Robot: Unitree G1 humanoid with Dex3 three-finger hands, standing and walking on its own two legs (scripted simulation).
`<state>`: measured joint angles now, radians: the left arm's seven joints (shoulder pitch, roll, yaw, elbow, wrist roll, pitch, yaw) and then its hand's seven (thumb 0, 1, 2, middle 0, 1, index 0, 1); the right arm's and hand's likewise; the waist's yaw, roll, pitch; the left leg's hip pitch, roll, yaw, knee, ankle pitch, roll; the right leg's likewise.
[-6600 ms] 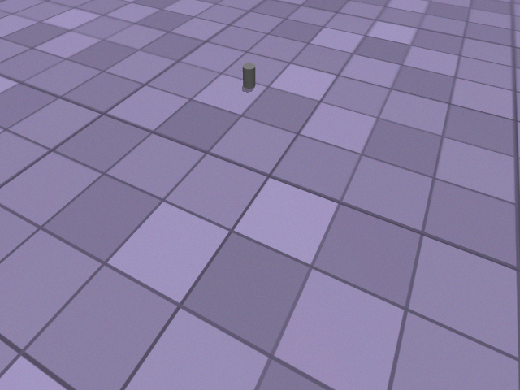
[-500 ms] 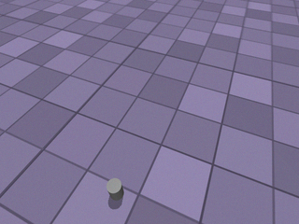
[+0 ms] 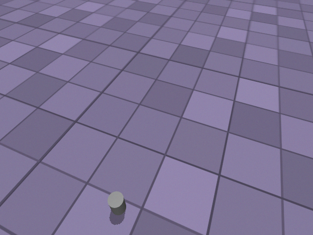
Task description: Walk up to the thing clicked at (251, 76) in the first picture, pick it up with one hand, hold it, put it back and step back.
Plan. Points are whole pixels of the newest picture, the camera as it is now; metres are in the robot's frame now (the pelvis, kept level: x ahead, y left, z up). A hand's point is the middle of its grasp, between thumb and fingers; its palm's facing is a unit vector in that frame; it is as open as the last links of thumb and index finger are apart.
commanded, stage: stand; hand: left
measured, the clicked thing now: (117, 203) +0.42 +0.21 -0.71
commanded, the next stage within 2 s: none
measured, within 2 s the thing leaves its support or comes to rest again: neither
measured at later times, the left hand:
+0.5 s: hand out of the picture +0.10 +0.24 -0.15, palm faces -0.01 -0.94 -0.34, open 7.4 cm
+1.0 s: hand out of the picture +0.10 +0.24 -0.15, palm faces +0.00 -0.94 -0.35, open 7.4 cm
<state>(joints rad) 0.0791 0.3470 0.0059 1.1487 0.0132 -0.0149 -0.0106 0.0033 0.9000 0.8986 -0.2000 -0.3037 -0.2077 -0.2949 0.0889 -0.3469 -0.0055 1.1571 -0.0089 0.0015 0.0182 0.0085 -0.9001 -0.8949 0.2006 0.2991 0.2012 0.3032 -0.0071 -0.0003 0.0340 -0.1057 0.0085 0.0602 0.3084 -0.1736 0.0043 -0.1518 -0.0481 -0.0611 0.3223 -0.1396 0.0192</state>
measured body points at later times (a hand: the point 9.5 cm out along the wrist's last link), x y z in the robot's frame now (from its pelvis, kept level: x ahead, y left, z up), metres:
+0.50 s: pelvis +0.02 -0.01 +0.00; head +0.03 -0.02 +0.45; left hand +0.10 +0.29 -0.13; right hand +0.11 -0.31 -0.13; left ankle +0.00 +0.11 -0.75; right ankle +0.02 -0.13 -0.75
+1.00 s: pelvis +0.02 -0.02 +0.00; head +0.02 -0.03 +0.45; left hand +0.10 +0.28 -0.13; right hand +0.10 -0.32 -0.14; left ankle +0.00 +0.11 -0.75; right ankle +0.02 -0.13 -0.75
